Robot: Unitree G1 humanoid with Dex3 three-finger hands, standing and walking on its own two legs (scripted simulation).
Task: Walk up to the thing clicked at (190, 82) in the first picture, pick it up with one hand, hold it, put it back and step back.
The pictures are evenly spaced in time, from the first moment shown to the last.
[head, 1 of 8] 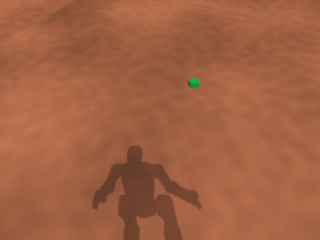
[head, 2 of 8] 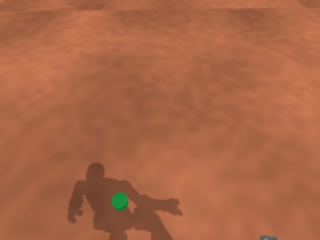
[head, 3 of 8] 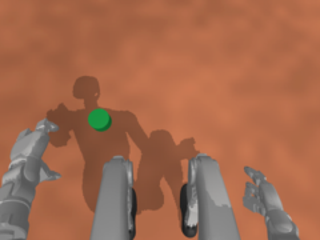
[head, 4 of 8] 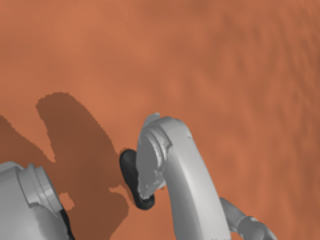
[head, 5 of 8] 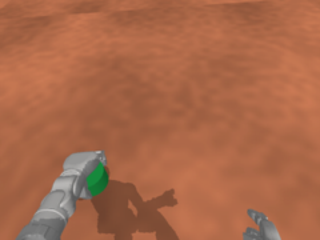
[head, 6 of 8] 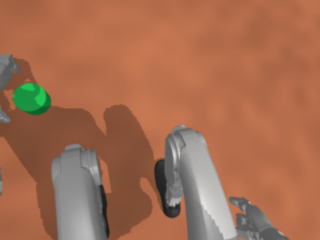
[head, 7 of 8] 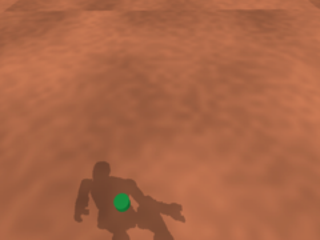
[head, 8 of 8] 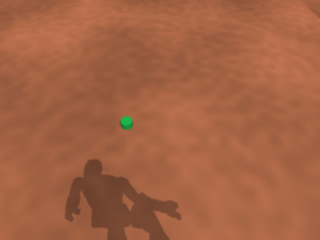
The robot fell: no
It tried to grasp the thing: yes
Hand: left
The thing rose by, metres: 0.69
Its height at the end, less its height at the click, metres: +0.00
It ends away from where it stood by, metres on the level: 0.01
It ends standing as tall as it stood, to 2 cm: yes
